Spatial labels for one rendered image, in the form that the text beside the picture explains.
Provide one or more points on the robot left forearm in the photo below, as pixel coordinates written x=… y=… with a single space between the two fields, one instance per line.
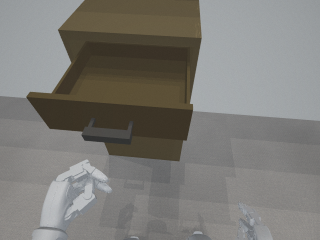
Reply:
x=49 y=233

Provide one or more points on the left robot hand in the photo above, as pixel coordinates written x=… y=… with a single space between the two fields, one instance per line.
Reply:
x=56 y=211

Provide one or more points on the right robot shin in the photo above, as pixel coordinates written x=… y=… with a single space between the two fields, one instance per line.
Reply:
x=197 y=232

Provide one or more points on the drawer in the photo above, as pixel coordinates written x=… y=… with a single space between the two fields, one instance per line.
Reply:
x=116 y=83

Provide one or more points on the cabinet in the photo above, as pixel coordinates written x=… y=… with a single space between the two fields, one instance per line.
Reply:
x=146 y=22

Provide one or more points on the right robot hand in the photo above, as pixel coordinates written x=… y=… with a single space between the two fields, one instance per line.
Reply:
x=254 y=228

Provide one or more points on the handle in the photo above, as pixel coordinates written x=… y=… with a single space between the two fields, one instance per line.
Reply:
x=107 y=135

